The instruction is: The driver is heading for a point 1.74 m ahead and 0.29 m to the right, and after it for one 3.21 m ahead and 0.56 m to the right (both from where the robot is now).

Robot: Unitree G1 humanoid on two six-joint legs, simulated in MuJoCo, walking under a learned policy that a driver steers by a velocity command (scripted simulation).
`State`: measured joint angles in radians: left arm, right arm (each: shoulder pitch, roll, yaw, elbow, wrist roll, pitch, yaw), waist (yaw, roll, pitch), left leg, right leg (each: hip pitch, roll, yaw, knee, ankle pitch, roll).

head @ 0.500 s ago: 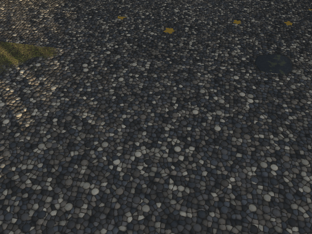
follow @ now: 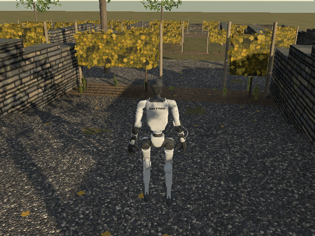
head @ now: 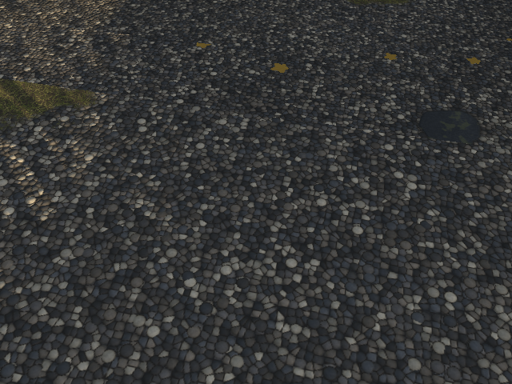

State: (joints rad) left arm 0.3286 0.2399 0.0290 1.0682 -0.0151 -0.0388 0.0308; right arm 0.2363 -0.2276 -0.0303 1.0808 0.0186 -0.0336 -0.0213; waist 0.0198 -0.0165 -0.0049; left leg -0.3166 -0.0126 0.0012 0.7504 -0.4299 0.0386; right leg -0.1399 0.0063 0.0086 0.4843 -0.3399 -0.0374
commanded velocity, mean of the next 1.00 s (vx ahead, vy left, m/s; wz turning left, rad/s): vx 0.44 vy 0.00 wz -0.01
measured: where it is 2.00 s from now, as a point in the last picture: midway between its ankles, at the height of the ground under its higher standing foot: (289, 240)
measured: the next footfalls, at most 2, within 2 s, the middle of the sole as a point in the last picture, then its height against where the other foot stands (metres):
right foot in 0.58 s outside the picture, level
left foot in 1.12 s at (220, 310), level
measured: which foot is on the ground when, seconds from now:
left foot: down 0.00-0.60, up 0.62-1.00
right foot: down 0.00-0.10, up 0.12-0.56, down 0.58-1.00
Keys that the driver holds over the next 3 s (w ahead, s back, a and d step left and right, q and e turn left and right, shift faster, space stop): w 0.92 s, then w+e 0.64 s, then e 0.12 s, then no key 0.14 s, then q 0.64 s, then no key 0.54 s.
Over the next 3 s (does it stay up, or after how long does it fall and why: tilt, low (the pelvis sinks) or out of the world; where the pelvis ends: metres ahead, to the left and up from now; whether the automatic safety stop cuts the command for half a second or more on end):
stays up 1.01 -0.14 0.00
